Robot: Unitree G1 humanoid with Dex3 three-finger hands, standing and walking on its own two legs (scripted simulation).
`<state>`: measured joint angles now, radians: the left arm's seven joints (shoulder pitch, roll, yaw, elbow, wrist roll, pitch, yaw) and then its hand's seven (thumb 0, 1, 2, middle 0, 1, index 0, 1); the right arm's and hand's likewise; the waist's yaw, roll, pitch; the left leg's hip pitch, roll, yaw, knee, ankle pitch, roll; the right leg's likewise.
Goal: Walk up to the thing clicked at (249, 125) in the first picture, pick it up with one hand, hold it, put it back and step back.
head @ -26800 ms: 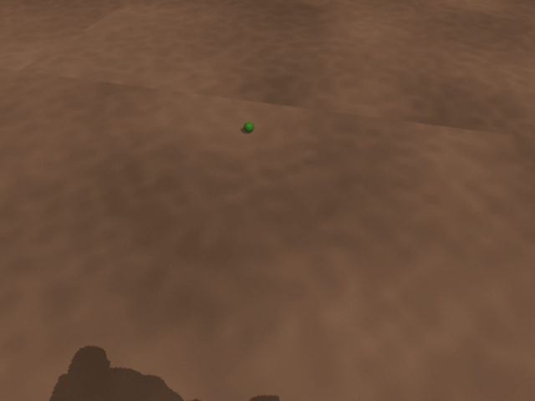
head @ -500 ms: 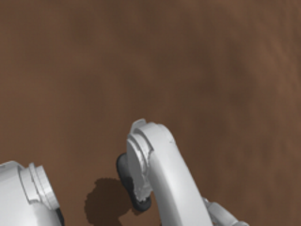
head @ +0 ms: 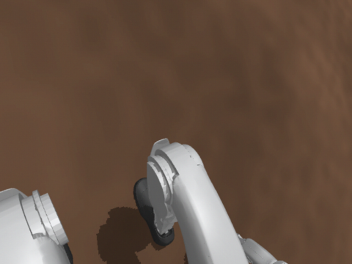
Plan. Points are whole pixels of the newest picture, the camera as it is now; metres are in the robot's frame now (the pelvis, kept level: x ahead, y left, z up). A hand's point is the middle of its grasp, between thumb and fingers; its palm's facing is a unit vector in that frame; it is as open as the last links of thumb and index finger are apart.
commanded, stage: open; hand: left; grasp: from above
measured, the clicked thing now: out of the picture +0.46 +0.34 -0.27
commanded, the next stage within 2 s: withdraw in 0.26 s
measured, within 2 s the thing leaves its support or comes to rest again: neither
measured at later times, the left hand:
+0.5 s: hand out of the picture +0.45 +0.32 -0.25, palm faces -0.42 -0.16 -0.89, open 13.9 cm
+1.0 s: hand out of the picture +0.43 +0.34 -0.06, palm faces -0.46 -0.13 -0.88, open 14.0 cm
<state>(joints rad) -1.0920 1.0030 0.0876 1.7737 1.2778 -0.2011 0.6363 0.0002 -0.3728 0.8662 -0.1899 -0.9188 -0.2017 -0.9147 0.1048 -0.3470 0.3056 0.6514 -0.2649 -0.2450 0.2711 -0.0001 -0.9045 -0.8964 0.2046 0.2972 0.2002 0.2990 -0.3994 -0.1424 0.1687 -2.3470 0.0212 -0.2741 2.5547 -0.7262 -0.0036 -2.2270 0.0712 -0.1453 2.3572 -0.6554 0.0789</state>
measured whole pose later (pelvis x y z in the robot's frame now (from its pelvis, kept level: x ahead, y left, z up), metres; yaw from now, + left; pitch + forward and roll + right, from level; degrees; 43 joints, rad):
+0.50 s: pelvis +0.00 +0.00 +0.00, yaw +0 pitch +28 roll -15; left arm -1.07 0.99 0.09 1.71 1.27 -0.21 0.62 0.00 -0.48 0.97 -0.09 -1.02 -0.10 -1.02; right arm 0.12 -0.35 0.30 0.65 -0.26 -0.23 0.26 0.00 -0.91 -0.90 0.20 0.30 0.20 0.30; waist -0.39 -0.14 0.17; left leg -2.34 0.02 -0.27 2.54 -0.72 -0.01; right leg -2.23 0.07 -0.15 2.35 -0.65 0.08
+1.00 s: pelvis -0.01 -0.01 +0.06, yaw +8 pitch +33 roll -8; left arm -0.99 0.71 -0.04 1.30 1.11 -0.07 0.15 0.00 -0.52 1.02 -0.09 -1.00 -0.08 -1.02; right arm 0.16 -0.30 0.07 0.66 -0.09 -0.02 0.19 0.00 -0.91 -0.90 0.20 0.30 0.20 0.30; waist -0.22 0.03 -0.09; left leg -2.24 0.01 -0.14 2.31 -0.66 -0.01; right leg -2.16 0.02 -0.05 2.22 -0.65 0.05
